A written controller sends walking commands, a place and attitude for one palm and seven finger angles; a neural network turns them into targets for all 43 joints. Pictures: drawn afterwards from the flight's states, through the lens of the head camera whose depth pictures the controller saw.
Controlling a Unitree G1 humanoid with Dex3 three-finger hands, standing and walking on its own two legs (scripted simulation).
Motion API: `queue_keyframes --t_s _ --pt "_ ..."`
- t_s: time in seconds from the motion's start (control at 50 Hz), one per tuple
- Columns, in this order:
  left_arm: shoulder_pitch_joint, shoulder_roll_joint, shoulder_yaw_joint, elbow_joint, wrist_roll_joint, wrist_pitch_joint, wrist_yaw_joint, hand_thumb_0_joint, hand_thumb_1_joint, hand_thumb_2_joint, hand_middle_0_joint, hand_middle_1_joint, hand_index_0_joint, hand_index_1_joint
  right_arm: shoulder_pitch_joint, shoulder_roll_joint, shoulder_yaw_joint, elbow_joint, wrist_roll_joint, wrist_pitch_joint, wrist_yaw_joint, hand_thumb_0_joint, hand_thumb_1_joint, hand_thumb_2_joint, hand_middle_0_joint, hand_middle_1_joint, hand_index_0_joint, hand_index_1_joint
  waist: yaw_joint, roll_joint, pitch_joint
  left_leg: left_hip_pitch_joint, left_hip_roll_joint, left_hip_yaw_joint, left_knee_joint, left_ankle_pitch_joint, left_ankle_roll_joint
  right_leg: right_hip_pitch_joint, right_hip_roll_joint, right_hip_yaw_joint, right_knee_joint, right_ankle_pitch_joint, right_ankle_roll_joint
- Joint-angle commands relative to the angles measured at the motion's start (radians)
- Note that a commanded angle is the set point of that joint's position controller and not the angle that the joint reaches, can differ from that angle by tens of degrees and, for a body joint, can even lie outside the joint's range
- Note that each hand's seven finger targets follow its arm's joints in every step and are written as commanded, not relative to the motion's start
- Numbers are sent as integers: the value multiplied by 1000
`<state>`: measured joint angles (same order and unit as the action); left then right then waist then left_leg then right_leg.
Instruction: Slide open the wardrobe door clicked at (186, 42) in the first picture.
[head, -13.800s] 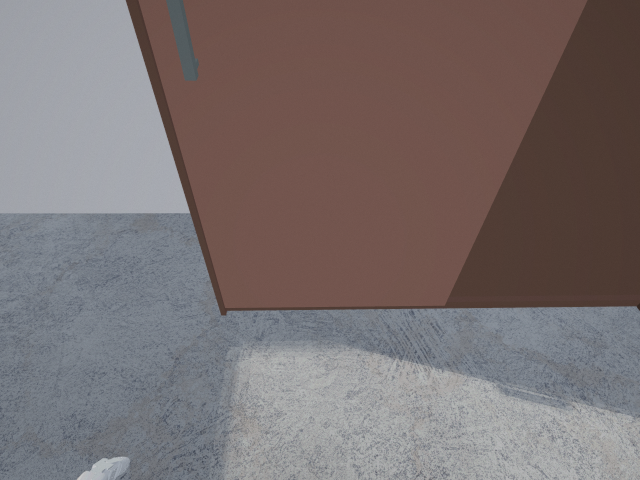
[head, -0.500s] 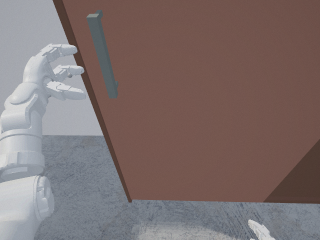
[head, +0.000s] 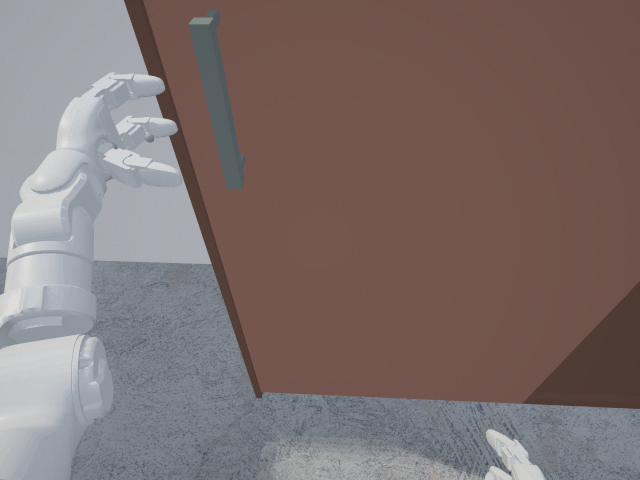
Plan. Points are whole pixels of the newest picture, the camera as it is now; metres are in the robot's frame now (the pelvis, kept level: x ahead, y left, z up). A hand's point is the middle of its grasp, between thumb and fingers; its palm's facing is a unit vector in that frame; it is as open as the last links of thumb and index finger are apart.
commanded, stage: feel for the door with the fingertips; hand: left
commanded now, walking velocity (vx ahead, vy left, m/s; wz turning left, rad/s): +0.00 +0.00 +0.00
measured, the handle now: (225, 107) +0.49 +0.14 +0.24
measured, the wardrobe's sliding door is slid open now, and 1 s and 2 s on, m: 0.00 0.00 0.00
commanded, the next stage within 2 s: slide the fingers in behind the handle in 0.92 s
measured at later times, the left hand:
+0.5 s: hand (175, 133) +0.42 +0.18 +0.25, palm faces +0.02 -1.00 +0.00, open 14.0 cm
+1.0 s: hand (201, 124) +0.45 +0.16 +0.24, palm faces +0.00 -1.00 -0.02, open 13.8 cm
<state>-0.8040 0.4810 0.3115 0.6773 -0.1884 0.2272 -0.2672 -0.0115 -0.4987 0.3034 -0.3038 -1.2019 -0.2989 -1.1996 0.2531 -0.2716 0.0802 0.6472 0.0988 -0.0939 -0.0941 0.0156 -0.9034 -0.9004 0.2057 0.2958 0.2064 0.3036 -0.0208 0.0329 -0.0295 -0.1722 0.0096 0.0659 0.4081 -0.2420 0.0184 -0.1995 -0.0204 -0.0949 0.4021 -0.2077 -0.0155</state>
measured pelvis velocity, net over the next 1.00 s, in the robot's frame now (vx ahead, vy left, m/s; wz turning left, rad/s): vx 0.00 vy -0.01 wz -0.01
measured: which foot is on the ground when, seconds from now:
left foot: down 0.00-1.00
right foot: down 0.00-1.00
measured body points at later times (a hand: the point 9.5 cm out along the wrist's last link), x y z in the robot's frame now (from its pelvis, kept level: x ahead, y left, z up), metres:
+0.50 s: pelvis +0.01 +0.00 +0.00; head -0.01 -0.02 +0.45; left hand +0.41 +0.23 +0.25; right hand +0.16 -0.24 -0.09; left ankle -0.02 +0.11 -0.74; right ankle +0.00 -0.11 -0.74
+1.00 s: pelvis +0.00 -0.01 +0.00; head +0.00 -0.02 +0.45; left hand +0.44 +0.21 +0.25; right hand +0.10 -0.26 -0.11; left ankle -0.02 +0.11 -0.74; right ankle +0.00 -0.11 -0.74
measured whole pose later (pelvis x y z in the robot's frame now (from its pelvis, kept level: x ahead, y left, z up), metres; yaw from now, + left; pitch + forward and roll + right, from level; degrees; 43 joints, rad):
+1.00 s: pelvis +0.00 -0.01 +0.00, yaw +0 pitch +1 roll +0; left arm -0.91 0.40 0.27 0.77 -0.17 0.20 -0.18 -0.01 -0.50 0.30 -0.34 -1.23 -0.32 -1.22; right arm 0.30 -0.27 0.06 0.68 0.09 -0.07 -0.09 0.02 -0.90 -0.90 0.21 0.30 0.21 0.30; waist -0.04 0.04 -0.03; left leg -0.17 0.02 0.07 0.40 -0.23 0.01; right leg -0.21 -0.01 -0.09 0.40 -0.20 -0.03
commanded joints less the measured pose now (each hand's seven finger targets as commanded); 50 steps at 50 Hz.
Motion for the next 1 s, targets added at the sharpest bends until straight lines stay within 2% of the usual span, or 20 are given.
queue_keyframes --t_s 0.0,0.02,0.08,0.12,0.16,0.18,0.32,0.38,0.48,0.52,0.56,0.6,0.62,0.68,0.72,0.8,0.86,0.9,0.94,0.98 --pt "-565 182 -15 -292 -16 -87 -4 0 -500 300 -300 -1200 -300 -1200 -76 -128 -60 -137 0 -64 -10 0 -900 -900 200 300 200 300 -10 83 -312 163 5 -93 -30 283 18 66 3 54 -30 258 -30" --pt "-554 142 -34 -302 -27 -81 -7 0 -500 300 -300 -1200 -300 -1200 -78 -126 -62 -136 0 -69 -8 0 -900 -900 200 300 200 300 -11 97 -328 187 5 -94 -22 304 16 55 5 54 -26 273 -30" --pt "-474 161 11 -220 -52 -53 -3 0 -500 300 -300 -1200 -300 -1200 -65 -140 -68 -113 -1 -65 -9 0 -900 -900 200 300 200 300 1 -28 -293 143 10 -95 -29 277 17 61 11 44 -33 255 -27" --pt "-467 139 14 -226 -55 -32 12 0 -500 300 -300 -1200 -300 -1200 -71 -135 -68 -115 -2 -67 -4 0 -900 -900 200 300 200 300 12 -29 -283 119 5 -90 -31 275 18 65 9 44 -24 267 -25" --pt "-444 156 34 -221 -43 -16 39 0 -500 300 -300 -1200 -300 -1200 -71 -134 -70 -111 -2 -61 0 0 -900 -900 200 300 200 300 19 -35 -274 100 4 -84 -33 266 18 65 7 47 -23 261 -22" --pt "-421 198 67 -223 -34 -17 55 0 -500 300 -300 -1200 -300 -1200 -68 -139 -71 -111 -8 -54 4 0 -900 -900 200 300 200 300 32 -68 -271 85 5 -82 -36 277 21 91 4 48 -27 270 -21" --pt "-423 161 60 -523 -16 -57 100 0 -500 300 -300 -1200 -300 -1200 -114 -109 -69 -162 -17 -48 19 0 -900 -900 200 300 200 300 46 24 -398 175 6 -70 -19 437 18 179 4 60 4 412 -24" --pt "-354 195 96 -426 -24 -9 93 0 -500 300 -300 -1200 -300 -1200 -116 -119 -67 -145 -13 -29 11 0 -900 -900 200 300 200 300 47 -59 -309 120 6 -58 -34 352 24 162 7 55 -17 373 -17" --pt "-448 129 -4 -345 -7 60 81 0 -500 300 -300 -1200 -300 -1200 -123 -119 -64 -133 0 -14 -2 0 -900 -900 200 300 200 300 6 0 -220 105 1 -54 -36 256 28 74 3 61 -43 277 -16" --pt "-545 78 -63 -393 -7 46 75 0 -500 300 -300 -1200 -300 -1200 -125 -112 -62 -135 0 -20 -3 0 -900 -900 200 300 200 300 -15 47 -259 140 -4 -65 -25 272 27 62 5 60 -37 283 -20" --pt "-569 70 -63 -408 -21 24 70 0 -500 300 -300 -1200 -300 -1200 -120 -110 -63 -133 -5 -27 -5 0 -900 -900 200 300 200 300 -19 48 -319 179 -6 -74 -11 302 25 68 8 59 -29 306 -23" --pt "-555 101 -32 -351 -39 7 59 0 -500 300 -300 -1200 -300 -1200 -113 -116 -62 -124 -5 -24 -9 0 -900 -900 200 300 200 300 -15 -30 -325 160 -7 -77 -12 290 28 89 9 58 -30 312 -20" --pt "-583 73 -55 -314 -45 2 54 0 -500 300 -300 -1200 -300 -1200 -115 -114 -59 -114 -4 -25 -12 0 -900 -900 200 300 200 300 -26 -47 -300 148 -8 -78 -14 266 28 75 10 55 -31 296 -18" --pt "-560 119 -14 -195 -33 -2 71 0 -500 300 -300 -1200 -300 -1200 -101 -122 -60 -93 -6 -23 -12 0 -900 -900 200 300 200 300 -8 -47 -250 107 -9 -80 -26 211 26 47 6 56 -42 225 -17" --pt "-624 98 -44 -168 -12 -6 93 0 -500 300 -300 -1200 -300 -1200 -92 -117 -55 -90 -6 -20 -10 0 -900 -900 200 300 200 300 -20 3 -226 89 -10 -80 -33 188 24 27 2 60 -43 197 -18" --pt "-637 181 17 -135 16 -48 121 0 -500 300 -300 -1200 -300 -1200 -66 -123 -63 -98 -14 -14 -4 0 -900 -900 200 300 200 300 -1 -35 -302 79 -7 -79 -35 228 27 96 0 66 -31 244 -19" --pt "-671 184 24 -171 14 -97 114 0 -500 300 -300 -1200 -300 -1200 -54 -119 -65 -110 -16 -24 -3 0 -900 -900 200 300 200 300 0 -33 -370 101 -8 -69 -27 273 31 146 0 74 -18 319 -17" --pt "-652 197 31 -159 14 -119 102 0 -500 300 -300 -1200 -300 -1200 -46 -123 -67 -109 -15 -24 -3 0 -900 -900 200 300 200 300 -1 -60 -356 97 -3 -66 -31 283 34 153 3 72 -22 333 -15" --pt "-675 159 -3 -141 12 -122 91 0 -500 300 -300 -1200 -300 -1200 -37 -122 -68 -101 -9 -29 -5 0 -900 -900 200 300 200 300 -17 -38 -309 91 -3 -63 -32 247 34 113 7 71 -32 296 -15" --pt "-691 171 2 -133 17 -125 93 0 -500 300 -300 -1200 -300 -1200 -23 -129 -72 -93 -13 -32 -7 0 -900 -900 200 300 200 300 -16 -20 -305 96 -3 -66 -37 241 34 104 7 66 -40 275 -17"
